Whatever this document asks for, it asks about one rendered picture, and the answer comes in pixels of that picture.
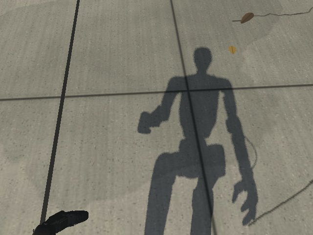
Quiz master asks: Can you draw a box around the robot left hand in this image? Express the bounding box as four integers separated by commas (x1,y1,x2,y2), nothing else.
32,211,89,235

